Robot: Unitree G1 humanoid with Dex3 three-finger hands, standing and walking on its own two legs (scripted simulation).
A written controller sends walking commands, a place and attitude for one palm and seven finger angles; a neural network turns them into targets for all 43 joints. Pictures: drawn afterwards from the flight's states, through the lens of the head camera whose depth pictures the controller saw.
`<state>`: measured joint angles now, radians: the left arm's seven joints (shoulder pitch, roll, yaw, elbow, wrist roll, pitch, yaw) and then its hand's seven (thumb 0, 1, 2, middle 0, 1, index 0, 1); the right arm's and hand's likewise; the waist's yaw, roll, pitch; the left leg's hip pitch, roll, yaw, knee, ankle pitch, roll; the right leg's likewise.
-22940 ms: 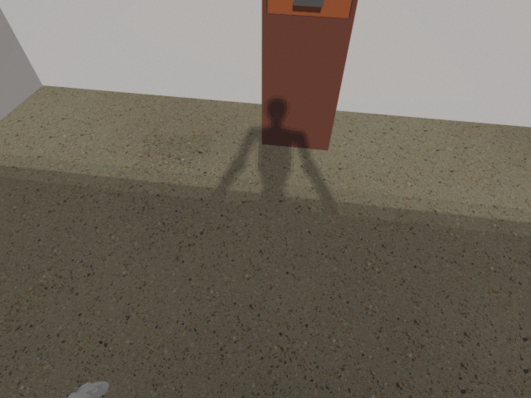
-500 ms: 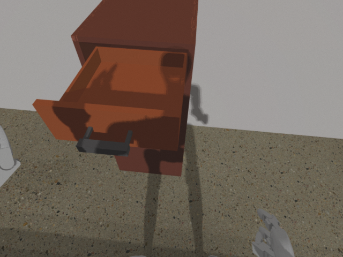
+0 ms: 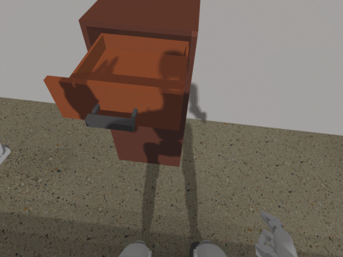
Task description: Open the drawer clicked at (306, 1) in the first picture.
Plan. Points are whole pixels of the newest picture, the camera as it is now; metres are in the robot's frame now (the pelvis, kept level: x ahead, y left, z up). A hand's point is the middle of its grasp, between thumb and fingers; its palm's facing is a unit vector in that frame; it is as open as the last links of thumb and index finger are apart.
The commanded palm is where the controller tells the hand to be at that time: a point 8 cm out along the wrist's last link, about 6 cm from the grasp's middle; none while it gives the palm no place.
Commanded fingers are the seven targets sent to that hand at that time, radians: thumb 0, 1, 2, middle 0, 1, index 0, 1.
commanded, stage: step back with the hand held close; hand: left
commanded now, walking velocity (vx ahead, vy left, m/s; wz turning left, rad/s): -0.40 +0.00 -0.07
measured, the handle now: (113, 116) +0.44 +0.19 +0.06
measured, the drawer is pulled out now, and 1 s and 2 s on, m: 0.30 0.30 0.30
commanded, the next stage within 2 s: stop stepping back and stand still in 0.10 s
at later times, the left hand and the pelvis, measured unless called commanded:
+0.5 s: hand out of the picture +0.09 +0.26 +0.25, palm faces +0.52 -0.76 -0.39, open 7.4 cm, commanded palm +0.03 +0.29 +0.25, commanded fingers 0.00 0.90 0.90 -0.20 -0.30 -0.20 -0.30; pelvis -0.09 +0.00 +0.03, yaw +2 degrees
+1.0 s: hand out of the picture +0.08 +0.22 +0.24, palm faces +0.43 -0.79 -0.44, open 7.5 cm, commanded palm none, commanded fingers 0.00 0.90 0.90 -0.20 -0.30 -0.20 -0.30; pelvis -0.12 -0.01 +0.02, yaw +1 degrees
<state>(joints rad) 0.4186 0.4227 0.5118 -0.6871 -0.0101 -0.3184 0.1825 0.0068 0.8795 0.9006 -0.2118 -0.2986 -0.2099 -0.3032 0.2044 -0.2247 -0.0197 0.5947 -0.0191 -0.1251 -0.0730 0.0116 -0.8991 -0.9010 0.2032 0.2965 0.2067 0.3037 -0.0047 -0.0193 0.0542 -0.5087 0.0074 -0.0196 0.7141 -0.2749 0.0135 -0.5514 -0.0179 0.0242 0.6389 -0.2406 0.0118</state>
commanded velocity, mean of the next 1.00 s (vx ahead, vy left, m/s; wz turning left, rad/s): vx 0.03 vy -0.01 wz -0.02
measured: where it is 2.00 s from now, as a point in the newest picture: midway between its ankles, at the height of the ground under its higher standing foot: outside the picture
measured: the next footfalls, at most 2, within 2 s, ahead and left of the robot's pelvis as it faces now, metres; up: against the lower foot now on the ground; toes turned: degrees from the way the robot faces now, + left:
right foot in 0.10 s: +0.12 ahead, -0.13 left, +0.00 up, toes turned +5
left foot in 0.30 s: -0.02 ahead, +0.10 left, +0.00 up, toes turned +4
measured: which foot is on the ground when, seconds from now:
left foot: down 0.00-0.12, up 0.14-0.28, down 0.30-1.00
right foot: down 0.00-0.00, up 0.02-0.08, down 0.10-0.28, up 0.30-0.56, down 0.58-1.00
